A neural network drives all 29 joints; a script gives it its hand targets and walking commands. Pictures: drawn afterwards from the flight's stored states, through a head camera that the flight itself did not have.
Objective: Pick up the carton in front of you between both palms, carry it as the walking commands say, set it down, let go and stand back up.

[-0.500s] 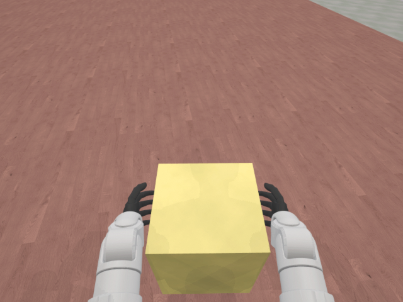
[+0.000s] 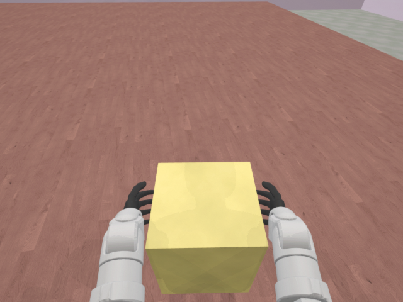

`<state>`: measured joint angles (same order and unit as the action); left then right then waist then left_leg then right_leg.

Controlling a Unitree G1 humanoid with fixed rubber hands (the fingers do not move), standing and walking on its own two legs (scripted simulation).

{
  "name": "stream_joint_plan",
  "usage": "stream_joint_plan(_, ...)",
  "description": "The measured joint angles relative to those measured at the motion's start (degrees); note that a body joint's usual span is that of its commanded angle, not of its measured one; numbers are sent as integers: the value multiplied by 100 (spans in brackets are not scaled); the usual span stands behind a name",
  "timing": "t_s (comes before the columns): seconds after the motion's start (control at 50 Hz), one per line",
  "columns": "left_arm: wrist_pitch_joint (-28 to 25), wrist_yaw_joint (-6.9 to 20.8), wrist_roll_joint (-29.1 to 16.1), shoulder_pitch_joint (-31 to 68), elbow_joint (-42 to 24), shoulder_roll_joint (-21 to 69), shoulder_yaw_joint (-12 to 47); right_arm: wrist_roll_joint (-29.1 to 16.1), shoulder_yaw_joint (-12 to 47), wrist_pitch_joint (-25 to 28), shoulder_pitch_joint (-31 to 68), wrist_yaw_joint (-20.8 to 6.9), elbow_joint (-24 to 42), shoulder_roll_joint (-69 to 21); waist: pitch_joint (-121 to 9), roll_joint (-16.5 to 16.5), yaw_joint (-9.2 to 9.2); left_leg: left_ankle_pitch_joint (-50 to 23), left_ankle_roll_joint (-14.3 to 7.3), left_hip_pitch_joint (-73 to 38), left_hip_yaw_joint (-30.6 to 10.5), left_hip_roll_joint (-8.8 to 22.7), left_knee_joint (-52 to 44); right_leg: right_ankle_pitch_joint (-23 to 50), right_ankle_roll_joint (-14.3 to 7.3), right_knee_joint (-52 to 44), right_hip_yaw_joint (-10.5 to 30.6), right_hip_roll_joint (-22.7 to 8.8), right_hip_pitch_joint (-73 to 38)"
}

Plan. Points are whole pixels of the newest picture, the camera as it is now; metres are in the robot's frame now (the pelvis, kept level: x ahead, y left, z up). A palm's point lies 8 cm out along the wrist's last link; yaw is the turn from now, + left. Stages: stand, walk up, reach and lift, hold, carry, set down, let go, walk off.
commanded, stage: hold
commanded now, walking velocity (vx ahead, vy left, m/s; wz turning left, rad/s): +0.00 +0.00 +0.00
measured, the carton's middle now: (204, 229) +0.32 +0.00 -0.03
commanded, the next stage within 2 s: set down in 0.18 s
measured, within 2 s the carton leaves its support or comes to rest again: neither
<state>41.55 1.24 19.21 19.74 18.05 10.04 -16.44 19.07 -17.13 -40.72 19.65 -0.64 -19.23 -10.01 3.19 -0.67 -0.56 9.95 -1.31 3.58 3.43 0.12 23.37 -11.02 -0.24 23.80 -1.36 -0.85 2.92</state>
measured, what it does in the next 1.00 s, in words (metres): lowers itself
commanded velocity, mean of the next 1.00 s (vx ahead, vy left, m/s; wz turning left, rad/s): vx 0.00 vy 0.00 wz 0.00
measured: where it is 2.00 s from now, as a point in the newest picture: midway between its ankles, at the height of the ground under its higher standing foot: outside the picture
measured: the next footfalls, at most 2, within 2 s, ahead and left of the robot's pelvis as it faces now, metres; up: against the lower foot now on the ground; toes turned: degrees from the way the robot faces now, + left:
none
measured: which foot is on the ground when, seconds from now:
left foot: down 0.00-1.00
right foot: down 0.00-1.00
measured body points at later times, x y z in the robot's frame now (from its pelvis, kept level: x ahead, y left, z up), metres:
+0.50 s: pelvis +0.01 -0.01 -0.01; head +0.02 +0.00 +0.44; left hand +0.35 +0.16 +0.01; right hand +0.36 -0.15 +0.01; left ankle +0.05 +0.10 -0.74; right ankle +0.04 -0.12 -0.74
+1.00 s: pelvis -0.02 -0.01 -0.11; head +0.20 -0.01 +0.28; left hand +0.40 +0.16 -0.18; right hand +0.41 -0.14 -0.18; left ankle +0.04 +0.12 -0.74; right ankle +0.04 -0.12 -0.74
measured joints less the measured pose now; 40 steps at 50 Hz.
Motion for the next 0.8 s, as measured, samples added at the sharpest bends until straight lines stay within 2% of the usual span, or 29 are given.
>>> stream_joint_plan(0.28, -1, -21, -81, -59, -143, -19, 78, -58, 83, -17, -46, 19, 150, 15, 19, 3, -16, 39, 17, -38, -3, 3, -115, -33, 12, -117, 25, 19, -34)
stream_joint_plan(0.38, -208, 54, 98, 236, 160, 78, -318, 94, -253, 202, 251, -13, -180, -84, 92, -11, -64, 109, 35, 100, -1, 21, 11, -124, -10, 51, 32, 34, 126)
stream_joint_plan(0.5, -831, 239, 543, 853, 696, 211, -1102, 518, -973, 841, 901, -98, -781, -261, 333, -23, -144, 281, 56, 749, -25, 60, 517, -312, -50, 573, 17, 57, 779)
stream_joint_plan(0.6, -1586, 274, 667, 1167, 892, 175, -1331, 676, -1158, 1623, 1290, -113, -1098, -233, 582, -31, -207, 355, 87, 1783, -60, 89, 1021, -408, -74, 1092, -12, 69, 1810)
stream_joint_plan(0.68, -2278, 218, 470, 1234, 889, 88, -1270, 487, -988, 2309, 1397, -8, -1156, -137, 754, -26, -231, 401, 104, 2843, -93, 125, 1483, -452, -101, 1536, -40, 87, 2857)
stream_joint_plan(0.76, -2843, 98, 73, 1284, 863, -36, -1129, 40, -659, 2842, 1473, 176, -1164, 43, 700, -32, -308, 317, 179, 4088, -249, 117, 2077, -531, -116, 2117, -15, 142, 4114)
stream_joint_plan(0.8, -3002, 59, -174, 1306, 815, -135, -1043, -164, -500, 3011, 1531, 273, -1152, 103, 547, -52, -339, 529, 197, 4727, -338, 99, 2476, -594, -116, 2446, 37, 191, 4759)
